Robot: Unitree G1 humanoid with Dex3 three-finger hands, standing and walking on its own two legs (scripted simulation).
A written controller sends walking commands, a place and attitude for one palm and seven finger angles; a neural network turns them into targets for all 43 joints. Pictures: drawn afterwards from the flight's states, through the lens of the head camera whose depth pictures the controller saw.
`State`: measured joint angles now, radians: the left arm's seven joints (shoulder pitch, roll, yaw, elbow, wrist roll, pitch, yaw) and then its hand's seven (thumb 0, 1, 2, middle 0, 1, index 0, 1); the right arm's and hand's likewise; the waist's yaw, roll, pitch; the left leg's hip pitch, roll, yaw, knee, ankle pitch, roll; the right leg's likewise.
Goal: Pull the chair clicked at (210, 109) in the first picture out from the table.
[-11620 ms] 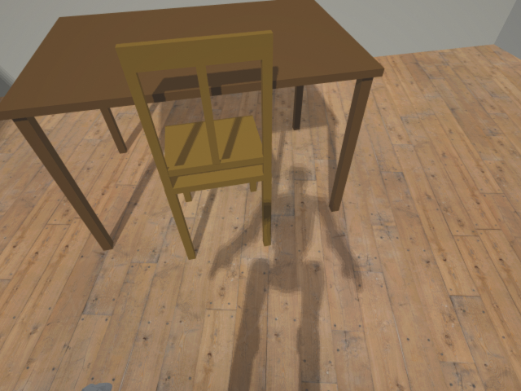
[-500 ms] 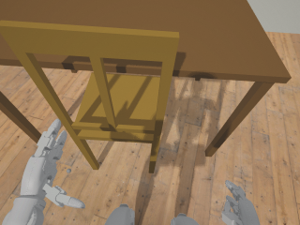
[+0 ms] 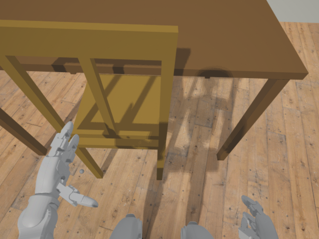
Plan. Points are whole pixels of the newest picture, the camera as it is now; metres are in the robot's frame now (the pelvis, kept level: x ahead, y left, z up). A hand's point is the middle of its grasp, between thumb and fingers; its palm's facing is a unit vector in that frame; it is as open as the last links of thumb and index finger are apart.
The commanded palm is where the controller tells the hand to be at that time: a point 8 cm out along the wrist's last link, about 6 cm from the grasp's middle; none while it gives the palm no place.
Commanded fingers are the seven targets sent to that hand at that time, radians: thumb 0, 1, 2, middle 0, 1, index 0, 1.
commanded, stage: aim the fingers beside a spindle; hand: left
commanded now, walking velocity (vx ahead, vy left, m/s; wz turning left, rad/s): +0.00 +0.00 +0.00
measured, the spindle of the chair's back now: (102, 103) +0.46 +0.18 +0.03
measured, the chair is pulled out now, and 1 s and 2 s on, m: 0.00 0.00 0.00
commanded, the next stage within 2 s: none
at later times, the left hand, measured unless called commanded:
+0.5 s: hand (95, 157) +0.31 +0.17 +0.02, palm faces -0.02 -1.00 -0.04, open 16.9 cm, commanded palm +0.29 +0.23 +0.01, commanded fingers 0.00 -0.50 0.30 -0.06 -0.08 -0.06 -0.08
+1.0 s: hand (107, 152) +0.34 +0.15 -0.02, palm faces -0.05 -1.00 -0.01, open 16.9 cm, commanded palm +0.31 +0.21 +0.00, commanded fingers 0.00 -0.50 0.30 -0.06 -0.08 -0.06 -0.08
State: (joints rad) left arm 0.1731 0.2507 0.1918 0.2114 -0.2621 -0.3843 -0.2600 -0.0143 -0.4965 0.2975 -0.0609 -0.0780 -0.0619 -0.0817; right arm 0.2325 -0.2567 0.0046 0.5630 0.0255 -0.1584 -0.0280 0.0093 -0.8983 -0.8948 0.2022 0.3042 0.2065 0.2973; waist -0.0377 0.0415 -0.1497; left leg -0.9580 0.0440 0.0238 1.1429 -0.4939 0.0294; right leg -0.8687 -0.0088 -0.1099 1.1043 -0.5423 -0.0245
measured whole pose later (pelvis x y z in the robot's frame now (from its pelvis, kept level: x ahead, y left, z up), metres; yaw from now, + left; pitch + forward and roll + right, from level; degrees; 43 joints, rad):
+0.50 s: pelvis -0.01 +0.00 -0.01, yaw +0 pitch +20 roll -2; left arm 0.00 0.23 0.16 0.29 -0.22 -0.45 -0.19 -0.02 -0.50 0.30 -0.06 -0.08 -0.06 -0.08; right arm 0.22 -0.25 0.01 0.58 0.01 -0.12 -0.02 0.01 -0.90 -0.89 0.20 0.30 0.21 0.30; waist -0.04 0.04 -0.15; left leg -1.05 0.05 0.03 1.21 -0.51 0.03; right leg -0.97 -0.01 -0.11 1.18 -0.56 -0.03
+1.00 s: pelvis -0.01 +0.01 -0.03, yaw -1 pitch +23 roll -3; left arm -0.18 0.21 0.13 0.48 -0.18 -0.44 -0.15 -0.01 -0.50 0.30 -0.06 -0.08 -0.06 -0.08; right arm 0.21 -0.25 0.01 0.58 0.01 -0.07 0.00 0.01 -0.90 -0.89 0.20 0.30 0.21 0.30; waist -0.05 0.03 -0.17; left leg -1.16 0.05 0.03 1.29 -0.52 0.04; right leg -1.08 -0.02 -0.10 1.26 -0.58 -0.02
